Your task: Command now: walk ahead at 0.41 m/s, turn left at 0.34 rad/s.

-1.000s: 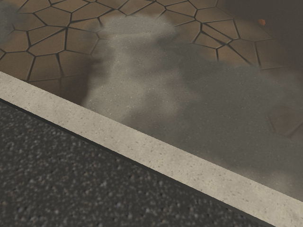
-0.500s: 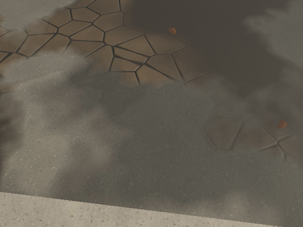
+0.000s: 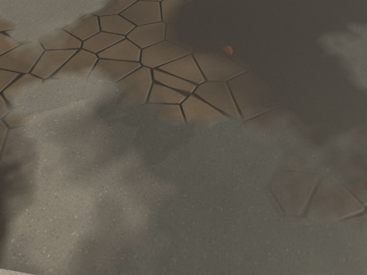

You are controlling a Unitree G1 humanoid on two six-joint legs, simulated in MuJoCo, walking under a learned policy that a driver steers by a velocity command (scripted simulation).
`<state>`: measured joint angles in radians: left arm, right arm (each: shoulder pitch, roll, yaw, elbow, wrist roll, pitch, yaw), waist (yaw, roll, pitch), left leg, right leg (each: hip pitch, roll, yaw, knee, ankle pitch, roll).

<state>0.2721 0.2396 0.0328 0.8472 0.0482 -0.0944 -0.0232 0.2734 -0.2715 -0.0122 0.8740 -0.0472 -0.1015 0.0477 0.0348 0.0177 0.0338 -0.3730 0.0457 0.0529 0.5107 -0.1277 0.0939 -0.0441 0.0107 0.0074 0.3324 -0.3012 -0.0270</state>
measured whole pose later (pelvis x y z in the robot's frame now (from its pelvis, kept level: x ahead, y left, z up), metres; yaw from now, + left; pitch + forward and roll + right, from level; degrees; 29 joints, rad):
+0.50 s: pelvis +0.26 +0.06 -0.04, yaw +17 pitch +1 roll +2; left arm -0.02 0.22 -0.01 0.76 0.09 -0.08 -0.03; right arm 0.53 -0.22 -0.04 0.93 -0.07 -0.12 0.05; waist -0.12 -0.04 0.02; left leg 0.00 -0.18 -0.21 0.57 -0.56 0.12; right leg -0.52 -0.06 0.06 0.44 0.29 0.00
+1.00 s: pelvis +0.56 +0.12 -0.13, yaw +34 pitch +1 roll -3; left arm 0.38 0.25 0.04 0.98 -0.01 -0.06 0.03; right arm 0.01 -0.22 -0.05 0.59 0.04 -0.02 0.04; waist 0.07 0.02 0.00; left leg -0.69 0.06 0.01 0.73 0.00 0.06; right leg 0.05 0.01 -0.27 0.33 -0.39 0.00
